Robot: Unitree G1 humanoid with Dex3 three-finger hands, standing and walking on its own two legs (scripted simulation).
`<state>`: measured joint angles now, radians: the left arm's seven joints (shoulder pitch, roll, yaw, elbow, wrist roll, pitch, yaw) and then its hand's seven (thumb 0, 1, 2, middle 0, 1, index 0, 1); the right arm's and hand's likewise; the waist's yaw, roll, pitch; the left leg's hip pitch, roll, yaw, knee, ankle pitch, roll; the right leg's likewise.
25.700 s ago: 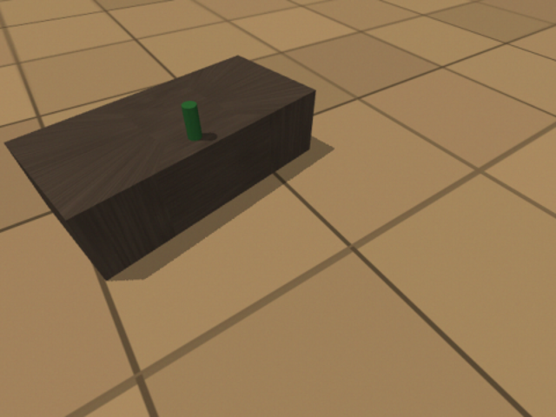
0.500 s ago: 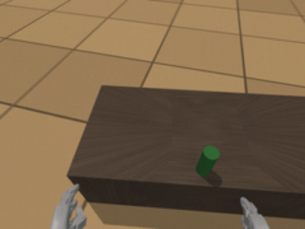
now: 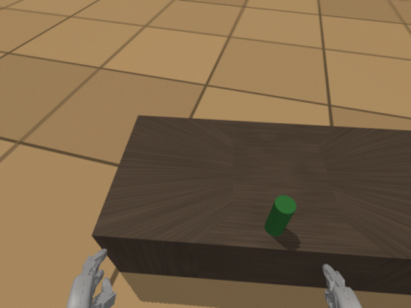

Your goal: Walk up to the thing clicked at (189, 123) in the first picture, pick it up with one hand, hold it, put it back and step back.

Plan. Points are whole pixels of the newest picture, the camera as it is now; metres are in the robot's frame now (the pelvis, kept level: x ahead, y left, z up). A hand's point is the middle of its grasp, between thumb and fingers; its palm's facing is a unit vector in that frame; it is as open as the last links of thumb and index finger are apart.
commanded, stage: home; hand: right
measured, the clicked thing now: (279, 216) +0.46 -0.21 -0.25
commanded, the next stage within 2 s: stand in 0.58 s
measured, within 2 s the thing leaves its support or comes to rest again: neither
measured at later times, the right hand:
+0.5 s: hand out of the picture +0.07 -0.27 -0.11, palm faces +0.01 +0.94 -0.33, open 17.2 cm
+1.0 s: hand out of the picture +0.02 -0.25 -0.10, palm faces -0.02 +0.94 -0.33, open 12.1 cm
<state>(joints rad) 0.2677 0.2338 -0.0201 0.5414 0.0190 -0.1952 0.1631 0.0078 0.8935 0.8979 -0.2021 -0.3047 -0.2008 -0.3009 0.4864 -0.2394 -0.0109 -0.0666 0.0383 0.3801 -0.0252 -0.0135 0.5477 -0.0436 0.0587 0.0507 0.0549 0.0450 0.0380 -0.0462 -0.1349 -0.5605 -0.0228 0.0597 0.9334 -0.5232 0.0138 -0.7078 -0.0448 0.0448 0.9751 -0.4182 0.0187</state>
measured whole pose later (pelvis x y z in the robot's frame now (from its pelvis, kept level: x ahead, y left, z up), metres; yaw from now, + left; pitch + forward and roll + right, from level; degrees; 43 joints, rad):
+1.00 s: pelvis -0.01 -0.01 +0.06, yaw +0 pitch -4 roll +0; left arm 0.13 0.32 0.02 1.17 0.02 0.00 -0.01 0.00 0.90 0.90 -0.20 -0.30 -0.20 -0.30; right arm 0.22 -0.32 0.00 1.10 -0.02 -0.02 -0.02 -0.01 -0.16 -0.65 0.19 0.27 0.19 0.26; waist 0.00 0.01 0.06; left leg -0.06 0.02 0.03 0.38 -0.25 -0.01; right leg -0.17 0.00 0.00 0.38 -0.14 0.00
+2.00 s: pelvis +0.01 -0.01 +0.06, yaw +0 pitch -3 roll +0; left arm 0.10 0.33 -0.01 1.17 0.01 -0.02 0.00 0.00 0.90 0.89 -0.20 -0.30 -0.20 -0.30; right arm 0.15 -0.35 0.01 1.14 -0.01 -0.01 0.00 0.00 -0.90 -0.90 0.21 0.30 0.20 0.30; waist -0.01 0.01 0.05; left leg -0.02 0.02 0.03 0.31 -0.23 -0.01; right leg -0.15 0.00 0.01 0.34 -0.13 0.00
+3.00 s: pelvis +0.01 -0.01 +0.06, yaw -1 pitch -2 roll +0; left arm 0.11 0.34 -0.01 1.15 0.01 -0.02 0.00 0.00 0.90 0.89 -0.20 -0.30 -0.20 -0.30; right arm 0.15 -0.35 0.00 1.13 -0.01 -0.01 0.00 0.00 -0.90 -0.90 0.21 0.30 0.20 0.30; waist -0.01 0.01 0.05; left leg -0.02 0.02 0.04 0.29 -0.23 -0.02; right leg -0.15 0.01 0.01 0.33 -0.14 0.00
